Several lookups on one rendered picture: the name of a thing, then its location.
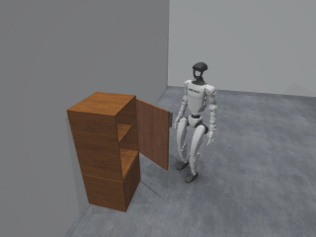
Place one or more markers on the robot left foot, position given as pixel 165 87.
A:
pixel 191 177

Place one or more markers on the right robot upper arm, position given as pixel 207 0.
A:
pixel 185 98

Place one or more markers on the cupboard door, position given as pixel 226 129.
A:
pixel 153 131

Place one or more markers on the robot right thigh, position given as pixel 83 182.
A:
pixel 182 132

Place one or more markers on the robot left forearm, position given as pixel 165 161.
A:
pixel 212 121

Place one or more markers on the right robot hand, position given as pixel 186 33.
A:
pixel 177 120

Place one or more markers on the left robot upper arm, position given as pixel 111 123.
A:
pixel 211 92

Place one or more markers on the left robot hand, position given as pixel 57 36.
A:
pixel 211 136

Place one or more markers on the handle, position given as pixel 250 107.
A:
pixel 171 119

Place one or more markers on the robot right forearm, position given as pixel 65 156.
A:
pixel 182 109

